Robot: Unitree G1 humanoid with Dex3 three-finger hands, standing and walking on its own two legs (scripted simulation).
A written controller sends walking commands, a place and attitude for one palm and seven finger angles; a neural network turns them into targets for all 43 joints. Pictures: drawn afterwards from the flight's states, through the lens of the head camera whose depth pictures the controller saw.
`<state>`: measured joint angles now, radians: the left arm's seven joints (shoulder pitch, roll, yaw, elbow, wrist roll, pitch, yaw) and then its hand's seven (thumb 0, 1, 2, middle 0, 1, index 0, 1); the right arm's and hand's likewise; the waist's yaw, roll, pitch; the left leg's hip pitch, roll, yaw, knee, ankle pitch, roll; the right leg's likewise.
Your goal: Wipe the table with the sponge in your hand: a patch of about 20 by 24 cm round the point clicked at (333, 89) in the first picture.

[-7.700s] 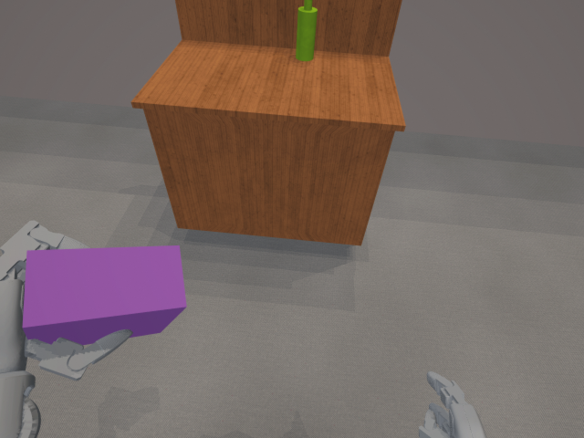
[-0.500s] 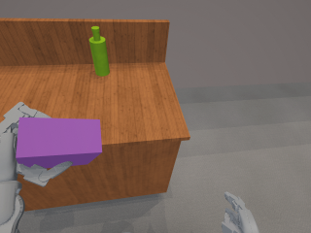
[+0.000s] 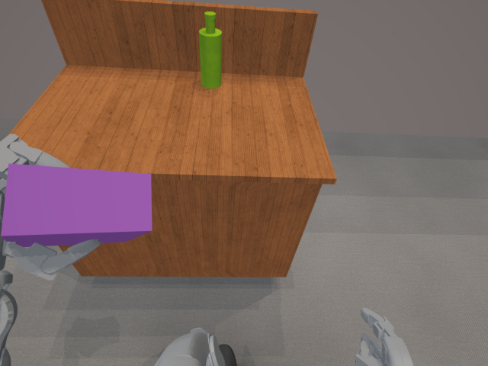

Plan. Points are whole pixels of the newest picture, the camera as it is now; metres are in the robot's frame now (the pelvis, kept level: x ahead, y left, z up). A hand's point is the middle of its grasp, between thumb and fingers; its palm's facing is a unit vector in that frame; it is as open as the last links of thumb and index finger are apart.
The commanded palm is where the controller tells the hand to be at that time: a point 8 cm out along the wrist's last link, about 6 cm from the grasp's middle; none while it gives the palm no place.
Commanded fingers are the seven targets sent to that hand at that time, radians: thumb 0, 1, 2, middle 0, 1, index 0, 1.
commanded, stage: come to a stop and stand still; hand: left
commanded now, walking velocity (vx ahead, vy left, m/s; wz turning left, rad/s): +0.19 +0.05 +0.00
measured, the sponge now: (100, 211) +0.24 +0.21 +0.18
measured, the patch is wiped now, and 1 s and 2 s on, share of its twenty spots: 0.00 0.00 0.00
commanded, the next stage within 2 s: look again from close up in 1.34 s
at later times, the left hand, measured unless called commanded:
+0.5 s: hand (10, 196) +0.22 +0.28 +0.22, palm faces +0.07 -0.90 -0.43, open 10.7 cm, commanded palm +0.17 +0.34 +0.22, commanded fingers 0.00 0.10 1.30 -1.20 -1.60 -1.20 -1.60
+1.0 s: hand (38, 153) +0.27 +0.27 +0.24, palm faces +0.28 -0.86 -0.44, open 10.7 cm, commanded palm +0.22 +0.31 +0.22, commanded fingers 0.00 0.10 1.30 -1.20 -1.60 -1.20 -1.60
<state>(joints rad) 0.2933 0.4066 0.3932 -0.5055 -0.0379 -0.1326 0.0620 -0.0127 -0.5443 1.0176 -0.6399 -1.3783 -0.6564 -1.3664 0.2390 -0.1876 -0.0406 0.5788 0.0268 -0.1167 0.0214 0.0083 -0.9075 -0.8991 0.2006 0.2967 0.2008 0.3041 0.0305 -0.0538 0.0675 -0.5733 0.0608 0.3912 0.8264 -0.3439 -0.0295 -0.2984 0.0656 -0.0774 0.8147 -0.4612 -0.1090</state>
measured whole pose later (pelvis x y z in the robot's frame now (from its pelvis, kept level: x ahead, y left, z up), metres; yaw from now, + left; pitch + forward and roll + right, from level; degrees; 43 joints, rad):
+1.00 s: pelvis +0.00 +0.08 +0.02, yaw -14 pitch -3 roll +0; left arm 0.36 0.45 0.47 -0.52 -0.03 -0.22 0.13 -0.01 -0.55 1.02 -0.64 -1.37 -0.66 -1.36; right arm 0.15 -0.13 0.03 0.60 0.01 -0.12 -0.01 0.01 -0.91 -0.90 0.20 0.30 0.20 0.30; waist 0.03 -0.02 0.09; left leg -0.35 0.04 -0.05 0.69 -0.28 -0.05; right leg -0.30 0.05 -0.04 0.71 -0.35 -0.04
